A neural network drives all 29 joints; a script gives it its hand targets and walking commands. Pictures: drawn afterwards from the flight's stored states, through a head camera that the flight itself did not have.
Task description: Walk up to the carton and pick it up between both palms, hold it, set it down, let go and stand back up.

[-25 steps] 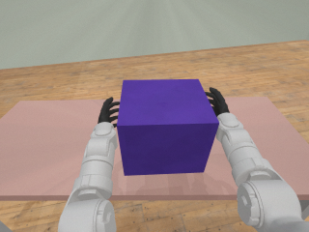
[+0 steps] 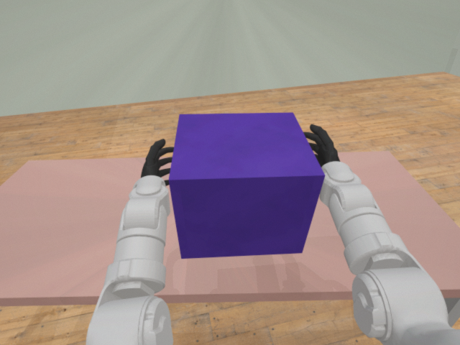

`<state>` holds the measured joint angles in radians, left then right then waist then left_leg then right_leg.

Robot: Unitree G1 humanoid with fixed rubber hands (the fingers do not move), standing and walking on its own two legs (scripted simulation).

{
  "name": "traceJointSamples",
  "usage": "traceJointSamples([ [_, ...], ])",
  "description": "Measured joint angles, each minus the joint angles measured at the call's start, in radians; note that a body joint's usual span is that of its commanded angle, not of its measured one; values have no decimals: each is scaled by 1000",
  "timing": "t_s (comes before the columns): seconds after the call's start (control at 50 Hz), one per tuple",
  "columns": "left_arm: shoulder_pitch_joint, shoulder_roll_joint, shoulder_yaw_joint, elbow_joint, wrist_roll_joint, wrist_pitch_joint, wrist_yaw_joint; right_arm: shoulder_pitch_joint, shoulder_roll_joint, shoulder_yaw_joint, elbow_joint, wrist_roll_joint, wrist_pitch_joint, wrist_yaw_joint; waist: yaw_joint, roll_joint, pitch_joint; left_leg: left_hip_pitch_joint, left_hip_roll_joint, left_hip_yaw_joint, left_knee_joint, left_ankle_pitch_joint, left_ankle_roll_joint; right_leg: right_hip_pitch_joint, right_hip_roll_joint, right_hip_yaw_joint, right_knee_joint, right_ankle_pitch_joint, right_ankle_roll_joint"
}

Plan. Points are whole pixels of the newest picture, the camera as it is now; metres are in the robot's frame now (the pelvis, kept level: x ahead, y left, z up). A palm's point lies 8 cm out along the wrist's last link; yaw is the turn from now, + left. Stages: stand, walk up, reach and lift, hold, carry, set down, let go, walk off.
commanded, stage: hold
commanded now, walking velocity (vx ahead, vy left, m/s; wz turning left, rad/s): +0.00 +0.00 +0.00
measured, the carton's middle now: (239, 182) +0.38 +0.01 +0.16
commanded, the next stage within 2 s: none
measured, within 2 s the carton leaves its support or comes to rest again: neither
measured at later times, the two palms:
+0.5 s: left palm (152, 182) +0.35 +0.17 +0.18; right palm (327, 166) +0.38 -0.15 +0.19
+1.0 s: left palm (153, 175) +0.36 +0.17 +0.19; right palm (328, 162) +0.38 -0.15 +0.20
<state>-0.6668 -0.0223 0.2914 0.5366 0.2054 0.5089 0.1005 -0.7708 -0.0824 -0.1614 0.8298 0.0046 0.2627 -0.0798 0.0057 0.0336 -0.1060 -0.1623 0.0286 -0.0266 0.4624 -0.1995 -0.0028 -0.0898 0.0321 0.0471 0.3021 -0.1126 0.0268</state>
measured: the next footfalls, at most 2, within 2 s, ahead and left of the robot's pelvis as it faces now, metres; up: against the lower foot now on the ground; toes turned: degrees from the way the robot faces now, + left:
none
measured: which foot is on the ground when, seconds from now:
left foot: down 0.00-1.00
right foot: down 0.00-1.00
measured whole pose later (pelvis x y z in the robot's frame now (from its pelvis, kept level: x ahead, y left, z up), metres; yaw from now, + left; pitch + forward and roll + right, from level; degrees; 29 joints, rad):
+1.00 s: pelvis +0.00 +0.00 +0.00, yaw +0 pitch -6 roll -2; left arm -0.67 -0.02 0.29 0.47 0.24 0.57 0.07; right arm -0.77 -0.08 -0.15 0.78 0.02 0.31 -0.09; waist -0.01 0.03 -0.11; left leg -0.16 0.03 -0.03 0.45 -0.20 0.00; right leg -0.08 0.03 0.05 0.29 -0.11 0.03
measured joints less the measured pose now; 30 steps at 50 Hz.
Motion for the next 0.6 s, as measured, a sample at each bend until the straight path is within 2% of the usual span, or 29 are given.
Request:
traceJointSamples([
  [0.42, 0, 0, 0, -8, 29, 17, -20, 0, 3, -3, -11, 1, 20, -1, 0, -4, 0, 0, -2, 0, -6, 9, 3, -2, -2, 0, 0, 5, 0],
  [0.6, 0, 0, 0, -12, 18, 20, -16, 0, 3, -3, -12, 1, 20, -3, -6, -7, 0, 0, -3, 0, -8, 3, 3, -1, -3, 0, -4, 0, 0],
])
